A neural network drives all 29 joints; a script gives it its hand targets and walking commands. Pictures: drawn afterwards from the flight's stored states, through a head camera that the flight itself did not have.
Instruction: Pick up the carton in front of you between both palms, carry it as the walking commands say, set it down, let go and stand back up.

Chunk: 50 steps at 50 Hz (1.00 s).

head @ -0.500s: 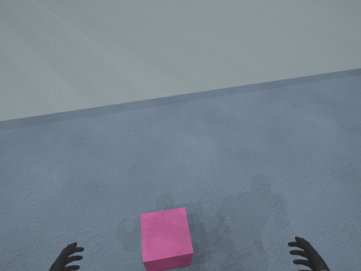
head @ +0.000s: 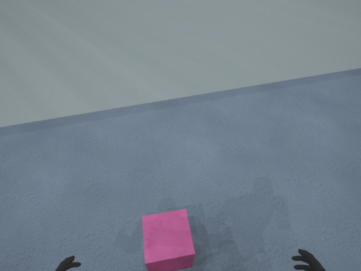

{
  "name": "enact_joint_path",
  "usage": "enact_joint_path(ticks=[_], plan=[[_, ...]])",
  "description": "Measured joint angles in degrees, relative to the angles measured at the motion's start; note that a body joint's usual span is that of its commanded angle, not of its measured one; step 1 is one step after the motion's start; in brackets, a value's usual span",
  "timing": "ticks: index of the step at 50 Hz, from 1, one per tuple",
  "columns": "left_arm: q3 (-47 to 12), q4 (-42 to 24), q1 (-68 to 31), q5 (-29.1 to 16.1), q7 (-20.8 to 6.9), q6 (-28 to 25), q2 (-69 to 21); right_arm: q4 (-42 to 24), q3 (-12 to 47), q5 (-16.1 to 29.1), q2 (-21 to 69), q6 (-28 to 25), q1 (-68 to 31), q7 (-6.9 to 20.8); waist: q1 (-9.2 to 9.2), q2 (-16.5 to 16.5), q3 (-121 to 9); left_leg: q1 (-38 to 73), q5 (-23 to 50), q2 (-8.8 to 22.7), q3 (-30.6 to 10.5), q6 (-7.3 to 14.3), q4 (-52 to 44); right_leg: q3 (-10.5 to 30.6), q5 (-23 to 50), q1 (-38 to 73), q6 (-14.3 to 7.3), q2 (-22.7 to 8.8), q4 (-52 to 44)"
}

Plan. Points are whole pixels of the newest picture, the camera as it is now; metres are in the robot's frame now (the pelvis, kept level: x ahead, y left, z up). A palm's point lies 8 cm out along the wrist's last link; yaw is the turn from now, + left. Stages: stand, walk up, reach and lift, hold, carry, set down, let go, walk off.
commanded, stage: stand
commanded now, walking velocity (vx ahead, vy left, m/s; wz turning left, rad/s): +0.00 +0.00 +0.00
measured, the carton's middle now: (167, 242) +0.37 +0.06 -0.65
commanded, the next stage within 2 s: none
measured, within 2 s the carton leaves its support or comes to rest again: neither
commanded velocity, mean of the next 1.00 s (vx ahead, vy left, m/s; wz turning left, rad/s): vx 0.00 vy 0.00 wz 0.00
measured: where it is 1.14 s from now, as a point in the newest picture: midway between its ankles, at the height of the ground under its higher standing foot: outside the picture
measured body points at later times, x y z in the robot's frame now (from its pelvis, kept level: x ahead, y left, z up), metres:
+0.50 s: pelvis -0.01 -0.01 +0.00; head -0.02 +0.00 +0.45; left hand +0.09 +0.30 -0.11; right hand +0.09 -0.32 -0.11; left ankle -0.02 +0.10 -0.74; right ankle -0.03 -0.12 -0.74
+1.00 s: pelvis -0.02 -0.01 +0.00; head -0.02 +0.00 +0.45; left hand +0.08 +0.31 -0.11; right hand +0.08 -0.32 -0.11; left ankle -0.02 +0.10 -0.74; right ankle -0.03 -0.12 -0.74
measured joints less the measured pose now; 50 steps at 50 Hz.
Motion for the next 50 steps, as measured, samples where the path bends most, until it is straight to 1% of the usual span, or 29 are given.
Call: enact_joint_path(ticks=[23,50], plan=[[-1.01,6.11,-0.72,-0.32,-0.4,-0.58,1.29,5.69,0.83,0.58,-1.5,-0.28,-0.9,0.39,0.12,0.3,0.4,0.86,2.73,0.6,-0.17,-0.51,-2.99,-0.11,2.83,0.85,-0.42,0.46,-3.05],[-1.09,9.26,-2.12,-0.54,-0.64,-0.75,1.92,8.04,1.26,0.8,-2.09,-0.4,-1.93,0.52,0.19,0.54,0.92,1.03,3.63,0.9,-0.29,-0.75,-4.03,-0.2,3.84,1.09,-0.67,0.7,-4.24]])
